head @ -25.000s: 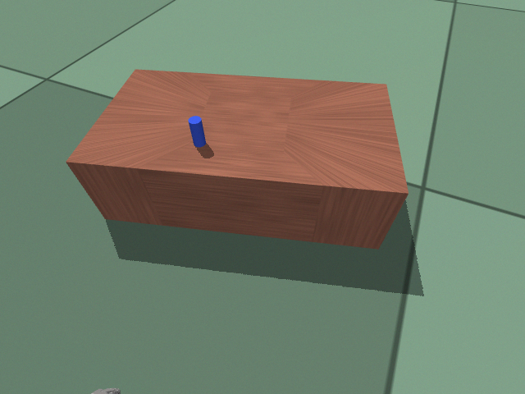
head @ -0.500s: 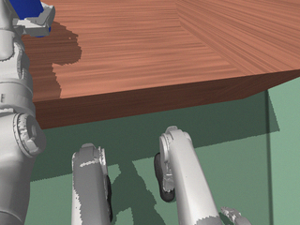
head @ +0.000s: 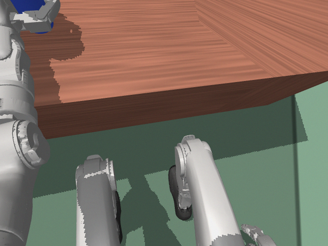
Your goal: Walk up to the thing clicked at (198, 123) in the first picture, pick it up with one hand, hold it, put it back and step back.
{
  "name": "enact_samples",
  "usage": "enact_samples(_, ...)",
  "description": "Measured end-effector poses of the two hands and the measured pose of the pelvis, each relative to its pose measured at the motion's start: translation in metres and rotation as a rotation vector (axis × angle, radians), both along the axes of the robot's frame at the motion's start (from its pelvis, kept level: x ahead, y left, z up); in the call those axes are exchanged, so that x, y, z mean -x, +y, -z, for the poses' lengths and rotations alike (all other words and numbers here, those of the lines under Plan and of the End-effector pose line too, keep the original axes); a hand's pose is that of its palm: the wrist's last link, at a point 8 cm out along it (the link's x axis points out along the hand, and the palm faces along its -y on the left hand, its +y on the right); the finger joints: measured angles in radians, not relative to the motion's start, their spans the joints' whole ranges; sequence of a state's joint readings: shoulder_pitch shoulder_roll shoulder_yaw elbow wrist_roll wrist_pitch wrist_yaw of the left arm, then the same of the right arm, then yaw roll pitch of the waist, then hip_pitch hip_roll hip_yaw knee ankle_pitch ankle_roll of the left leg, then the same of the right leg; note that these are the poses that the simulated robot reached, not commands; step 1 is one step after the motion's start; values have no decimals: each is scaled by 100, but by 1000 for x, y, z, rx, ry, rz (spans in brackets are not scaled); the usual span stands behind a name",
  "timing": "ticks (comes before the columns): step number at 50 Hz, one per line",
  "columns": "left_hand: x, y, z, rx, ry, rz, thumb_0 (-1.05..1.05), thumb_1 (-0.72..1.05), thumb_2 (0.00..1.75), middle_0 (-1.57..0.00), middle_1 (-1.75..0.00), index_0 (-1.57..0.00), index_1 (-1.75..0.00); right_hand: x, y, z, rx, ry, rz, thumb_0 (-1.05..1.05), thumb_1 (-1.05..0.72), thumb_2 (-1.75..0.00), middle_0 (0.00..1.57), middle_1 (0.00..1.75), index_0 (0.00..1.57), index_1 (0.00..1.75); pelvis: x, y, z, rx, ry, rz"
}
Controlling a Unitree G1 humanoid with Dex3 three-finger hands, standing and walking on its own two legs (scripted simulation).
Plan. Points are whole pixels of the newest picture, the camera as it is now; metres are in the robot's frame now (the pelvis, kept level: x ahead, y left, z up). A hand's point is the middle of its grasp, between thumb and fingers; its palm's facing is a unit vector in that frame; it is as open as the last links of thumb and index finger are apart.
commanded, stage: open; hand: left
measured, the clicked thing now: out of the picture +0.60 +0.18 +0.03
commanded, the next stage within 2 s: withdraw in 0.38 s
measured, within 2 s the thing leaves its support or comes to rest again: neither
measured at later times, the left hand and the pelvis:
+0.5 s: hand (32, 1) +0.60 +0.18 +0.03, palm faces +0.08 -1.00 -0.04, open 12.8 cm; pelvis +0.00 +0.00 +0.00, yaw +0 degrees
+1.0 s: hand out of the picture +0.62 +0.25 +0.18, palm faces +0.14 -0.98 -0.10, open 16.7 cm; pelvis +0.01 +0.01 +0.09, yaw +0 degrees
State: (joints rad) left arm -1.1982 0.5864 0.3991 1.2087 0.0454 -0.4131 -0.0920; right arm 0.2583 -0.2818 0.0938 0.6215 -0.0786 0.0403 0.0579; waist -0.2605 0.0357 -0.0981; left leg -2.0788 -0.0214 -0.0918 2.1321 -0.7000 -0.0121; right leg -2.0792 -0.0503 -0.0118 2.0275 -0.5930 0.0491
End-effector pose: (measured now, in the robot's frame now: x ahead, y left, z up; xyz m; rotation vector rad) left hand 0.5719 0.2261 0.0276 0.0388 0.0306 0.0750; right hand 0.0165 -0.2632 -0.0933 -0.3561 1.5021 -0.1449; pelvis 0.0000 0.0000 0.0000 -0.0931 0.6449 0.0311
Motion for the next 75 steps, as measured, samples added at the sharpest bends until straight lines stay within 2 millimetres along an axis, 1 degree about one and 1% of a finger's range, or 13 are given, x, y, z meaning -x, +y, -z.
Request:
enact_samples(5, 0, 1, -2, 0, -5, -5, 0, 3, 78, -94, -93, -93, -93, 0, 0, 1, -4, 5, 1, 0, -91, -89, 20, 30, 20, 30, 0, 0, 0, -1, 1, 0)
enact_samples(11, -2, 2, -7, 1, -6, -9, 0, -4, 61, -86, -79, -86, -78, -2, 0, 1, -4, 3, 2, 0, -92, -90, 20, 30, 20, 30, -1, 0, -1, -2, 2, 2)
enact_samples(19, 0, 3, -7, 1, -6, -5, 0, -14, 44, -70, -60, -70, -59, -2, -2, -1, 3, 1, -4, 0, -92, -90, 20, 30, 20, 30, -1, 0, -1, 0, 0, 0)
enact_samples(29, -1, 4, -7, 5, -20, -8, 0, -29, 25, -43, -34, -43, -33, -3, -2, 1, 7, 0, 0, 0, -91, -90, 20, 30, 20, 30, 0, 1, 1, 0, -1, 1)
enact_samples(33, -4, 12, -20, -2, -36, -28, 0, -34, 21, -32, -26, -32, -25, -5, 0, -1, 10, -8, 13, 0, -91, -90, 20, 30, 20, 30, -1, 2, -2, 0, -1, 1)
enact_samples(37, -6, 29, -46, -23, -50, -63, -1, -37, 18, -25, -20, -24, -20, -6, 4, -9, 9, -20, 36, 0, -90, -90, 20, 30, 20, 30, -2, 2, -13, 0, -3, 2)
enact_samples(44, -10, 61, -115, -46, -37, -90, -1, -41, 15, -15, -15, -15, -14, -8, 11, -45, -1, -32, 61, 0, -90, -90, 20, 30, 20, 30, -4, 3, -53, -4, -14, 5)
enact_samples(49, -16, 71, -154, -38, 1, -72, -1, -43, 13, -12, -13, -13, -11, -4, 11, -79, 13, -29, 60, 0, -89, -90, 20, 30, 20, 30, -8, 5, -82, 0, -23, 7)
enact_samples(58, -19, 83, -180, -160, 218, -150, -1, -48, 8, -9, -7, -9, -7, 5, 10, -141, 26, 21, 115, 0, -89, -90, 20, 30, 20, 30, -17, 9, -137, 0, -54, 23)
enact_samples(65, -6, 108, -232, -202, 270, -271, -1, -53, 6, -7, -6, -7, -6, 8, 20, -192, 8, 30, 148, 0, -90, -91, 20, 30, 20, 30, -31, 8, -187, -2, -112, 22)
enact_samples(68, 3, 113, -247, -229, 311, -290, -1, -55, 5, -7, -6, -6, -6, 6, 22, -210, -3, 21, 152, 0, -90, -91, 20, 30, 20, 30, -37, 8, -206, -2, -141, 17)
enact_samples(71, 18, 111, -250, -263, 374, -279, -1, -56, 5, -6, -6, -6, -6, 1, 21, -226, -12, 7, 155, 0, -90, -91, 20, 30, 20, 30, -43, 8, -224, -3, -170, 15)
enact_samples(75, 45, 100, -240, -293, 462, -235, -1, -57, 4, -6, -5, -6, -5, -13, 18, -243, -14, -35, 160, 0, -90, -90, 20, 30, 20, 30, -51, 8, -245, -11, -210, 15)
